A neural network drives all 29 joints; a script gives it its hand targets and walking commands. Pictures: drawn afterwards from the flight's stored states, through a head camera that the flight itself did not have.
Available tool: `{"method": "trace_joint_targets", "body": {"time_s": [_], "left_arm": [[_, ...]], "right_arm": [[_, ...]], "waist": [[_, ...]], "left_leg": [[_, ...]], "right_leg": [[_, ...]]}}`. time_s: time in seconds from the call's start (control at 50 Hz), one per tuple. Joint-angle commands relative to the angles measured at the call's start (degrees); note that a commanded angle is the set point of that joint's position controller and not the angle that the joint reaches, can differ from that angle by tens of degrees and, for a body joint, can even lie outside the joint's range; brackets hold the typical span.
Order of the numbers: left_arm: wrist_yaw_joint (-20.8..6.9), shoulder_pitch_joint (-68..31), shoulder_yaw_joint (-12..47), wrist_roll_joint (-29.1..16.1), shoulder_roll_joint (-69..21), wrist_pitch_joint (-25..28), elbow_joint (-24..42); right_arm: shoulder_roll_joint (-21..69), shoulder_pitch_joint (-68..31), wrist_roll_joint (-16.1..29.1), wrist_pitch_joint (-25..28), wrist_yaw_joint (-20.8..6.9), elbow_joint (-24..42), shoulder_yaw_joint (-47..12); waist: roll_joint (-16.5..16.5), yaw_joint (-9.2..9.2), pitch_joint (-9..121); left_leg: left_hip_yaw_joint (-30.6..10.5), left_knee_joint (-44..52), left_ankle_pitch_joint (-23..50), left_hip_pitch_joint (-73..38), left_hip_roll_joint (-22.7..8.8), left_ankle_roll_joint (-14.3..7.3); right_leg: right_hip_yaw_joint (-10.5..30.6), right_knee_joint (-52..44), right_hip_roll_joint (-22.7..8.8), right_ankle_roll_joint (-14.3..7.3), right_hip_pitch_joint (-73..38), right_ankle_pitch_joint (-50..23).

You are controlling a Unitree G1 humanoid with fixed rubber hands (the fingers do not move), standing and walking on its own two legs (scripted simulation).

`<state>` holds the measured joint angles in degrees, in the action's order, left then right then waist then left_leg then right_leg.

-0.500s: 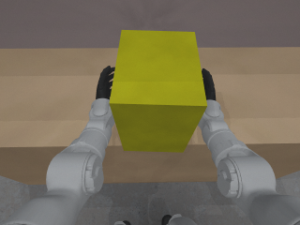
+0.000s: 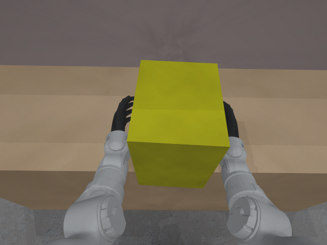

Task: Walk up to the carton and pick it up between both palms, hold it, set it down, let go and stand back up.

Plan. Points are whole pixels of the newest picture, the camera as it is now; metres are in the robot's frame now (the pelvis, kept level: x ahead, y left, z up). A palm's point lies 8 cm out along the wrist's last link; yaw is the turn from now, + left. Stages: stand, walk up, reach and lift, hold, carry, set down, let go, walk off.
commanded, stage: reach and lift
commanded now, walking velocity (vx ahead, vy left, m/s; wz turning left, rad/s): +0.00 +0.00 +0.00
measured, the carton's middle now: (174, 129) +0.40 -0.04 +0.00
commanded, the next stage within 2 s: none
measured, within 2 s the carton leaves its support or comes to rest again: leaves its support in 1.12 s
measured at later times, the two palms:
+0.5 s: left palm (120, 126) +0.39 +0.11 +0.03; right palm (229, 132) +0.36 -0.18 +0.02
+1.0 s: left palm (120, 126) +0.39 +0.11 +0.03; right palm (229, 132) +0.36 -0.18 +0.02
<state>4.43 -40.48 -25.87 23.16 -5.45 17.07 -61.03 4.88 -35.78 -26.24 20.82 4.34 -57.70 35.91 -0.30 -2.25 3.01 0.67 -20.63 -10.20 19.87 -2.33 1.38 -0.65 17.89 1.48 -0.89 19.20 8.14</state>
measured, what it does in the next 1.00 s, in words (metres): stands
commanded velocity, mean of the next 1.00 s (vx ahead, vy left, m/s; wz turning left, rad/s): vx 0.00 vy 0.00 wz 0.00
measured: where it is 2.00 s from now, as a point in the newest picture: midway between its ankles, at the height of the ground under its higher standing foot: outside the picture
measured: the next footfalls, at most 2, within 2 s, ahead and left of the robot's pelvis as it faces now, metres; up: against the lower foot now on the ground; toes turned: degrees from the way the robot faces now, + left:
none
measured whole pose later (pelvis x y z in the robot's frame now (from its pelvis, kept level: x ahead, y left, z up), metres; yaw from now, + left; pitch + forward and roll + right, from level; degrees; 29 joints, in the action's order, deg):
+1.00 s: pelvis +0.00 +0.00 +0.00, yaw +0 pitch +11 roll -1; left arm 4.9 -39.7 -24.0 22.0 -5.6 15.8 -58.7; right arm 4.1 -35.3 -23.0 21.5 5.0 -57.9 33.1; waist -0.2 -2.7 4.1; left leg 1.1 -18.8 -8.7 21.2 -2.5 1.2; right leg -2.0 15.1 1.1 -0.9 19.9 6.4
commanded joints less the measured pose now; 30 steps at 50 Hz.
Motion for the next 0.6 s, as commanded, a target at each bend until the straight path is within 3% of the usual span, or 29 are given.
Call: {"method": "trace_joint_targets", "body": {"time_s": [0.0,0.58], "left_arm": [[-4.6,-24.5,12.8,3.2,-27.2,0.3,3.2],[-4.5,-24.1,14.9,2.3,-29.5,-0.5,4.2]], "right_arm": [[27.5,-30.8,-3.3,4.8,-7.6,2.2,-17.6],[28.6,-31.2,-1.8,5.2,-7.1,3.6,-20.5]], "waist": [[0.3,-0.43,29.8],[-0.1,-0.53,30.3]], "left_leg": [[4.5,0.6,16.4,-8.8,1.2,1.4],[3.9,2.3,14.0,-6.9,1.0,0.4]], "right_leg": [[-4.2,2.7,-0.4,2.0,-19.1,-29.4],[-4.0,1.7,-0.8,1.8,-20.3,-29.1]]}}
